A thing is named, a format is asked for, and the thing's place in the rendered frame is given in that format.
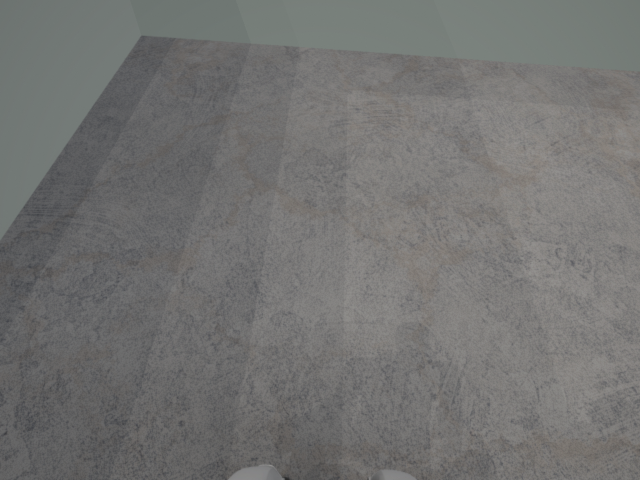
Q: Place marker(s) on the robot left shin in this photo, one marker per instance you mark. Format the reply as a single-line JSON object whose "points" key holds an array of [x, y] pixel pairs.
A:
{"points": [[265, 465]]}

